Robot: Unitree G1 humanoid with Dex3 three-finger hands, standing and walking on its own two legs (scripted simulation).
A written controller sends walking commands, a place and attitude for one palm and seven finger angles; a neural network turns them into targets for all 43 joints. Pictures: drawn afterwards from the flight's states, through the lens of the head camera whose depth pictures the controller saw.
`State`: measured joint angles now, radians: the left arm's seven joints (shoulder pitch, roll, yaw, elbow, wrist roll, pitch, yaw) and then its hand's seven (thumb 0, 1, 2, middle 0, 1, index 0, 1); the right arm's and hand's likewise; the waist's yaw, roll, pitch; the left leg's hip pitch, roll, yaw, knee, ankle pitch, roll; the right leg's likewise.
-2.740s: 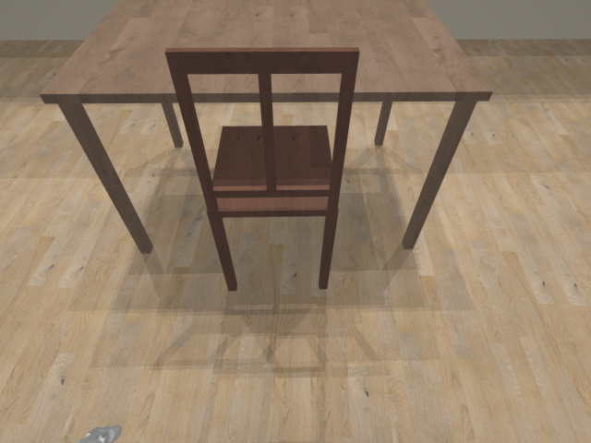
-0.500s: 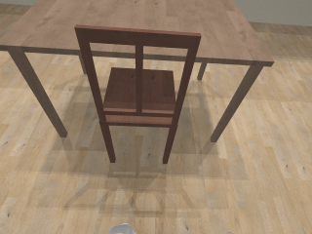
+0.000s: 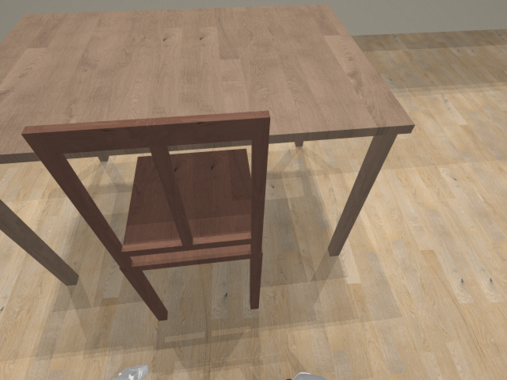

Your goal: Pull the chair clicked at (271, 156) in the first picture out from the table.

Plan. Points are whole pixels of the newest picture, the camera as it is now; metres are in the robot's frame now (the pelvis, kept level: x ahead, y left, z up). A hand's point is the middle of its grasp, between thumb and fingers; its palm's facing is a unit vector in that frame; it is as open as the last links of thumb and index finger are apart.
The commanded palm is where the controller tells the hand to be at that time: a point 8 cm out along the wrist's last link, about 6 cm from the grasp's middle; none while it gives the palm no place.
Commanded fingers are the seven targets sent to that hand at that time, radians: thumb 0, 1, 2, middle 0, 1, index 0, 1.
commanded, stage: come to a stop and stand still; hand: left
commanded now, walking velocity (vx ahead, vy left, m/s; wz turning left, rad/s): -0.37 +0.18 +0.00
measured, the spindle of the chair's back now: (175, 202) +0.47 +0.16 -0.05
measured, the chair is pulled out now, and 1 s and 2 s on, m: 0.00 0.00 0.00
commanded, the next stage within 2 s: look again from close up in 1.30 s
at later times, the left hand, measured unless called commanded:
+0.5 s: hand out of the picture +0.03 +0.25 -0.18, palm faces +0.05 -0.97 -0.26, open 7.3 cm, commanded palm none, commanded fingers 0.00 0.90 0.90 -0.20 -0.30 -0.20 -0.30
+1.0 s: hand out of the picture -0.01 +0.30 -0.17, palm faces -0.01 -0.98 -0.20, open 7.4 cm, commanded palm none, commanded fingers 0.00 0.90 0.90 -0.20 -0.30 -0.20 -0.30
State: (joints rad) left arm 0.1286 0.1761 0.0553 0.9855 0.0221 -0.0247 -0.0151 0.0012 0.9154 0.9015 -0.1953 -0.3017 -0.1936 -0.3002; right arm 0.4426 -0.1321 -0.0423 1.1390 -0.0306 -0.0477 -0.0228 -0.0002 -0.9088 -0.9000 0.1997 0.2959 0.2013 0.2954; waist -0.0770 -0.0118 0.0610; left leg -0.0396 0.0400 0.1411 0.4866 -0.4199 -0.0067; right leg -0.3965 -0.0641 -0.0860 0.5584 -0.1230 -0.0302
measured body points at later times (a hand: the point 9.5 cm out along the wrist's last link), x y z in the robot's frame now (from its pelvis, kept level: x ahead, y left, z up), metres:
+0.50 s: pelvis -0.02 +0.04 -0.01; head -0.03 +0.06 +0.44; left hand +0.03 +0.30 -0.16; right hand +0.08 -0.20 -0.14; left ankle +0.00 +0.13 -0.73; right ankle +0.07 -0.09 -0.72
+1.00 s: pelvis -0.05 +0.12 +0.01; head -0.02 +0.13 +0.45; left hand +0.00 +0.35 -0.15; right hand -0.02 -0.12 -0.14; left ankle -0.02 +0.15 -0.73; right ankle -0.06 -0.03 -0.73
